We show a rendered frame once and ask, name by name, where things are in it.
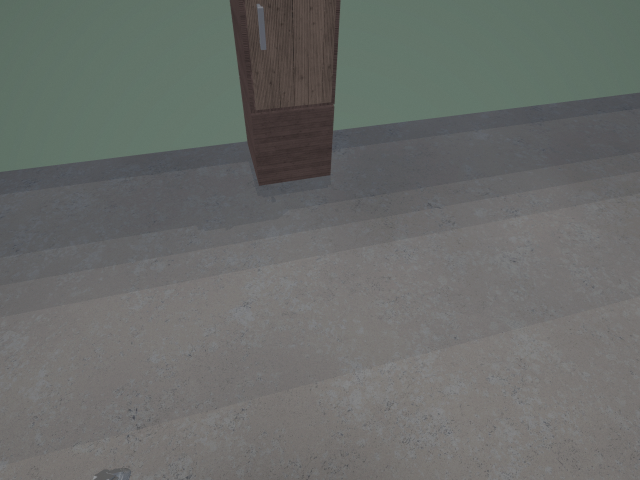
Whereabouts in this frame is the cupboard door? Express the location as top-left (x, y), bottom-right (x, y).
top-left (245, 0), bottom-right (337, 110)

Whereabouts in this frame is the handle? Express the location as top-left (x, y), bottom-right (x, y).
top-left (257, 4), bottom-right (266, 50)

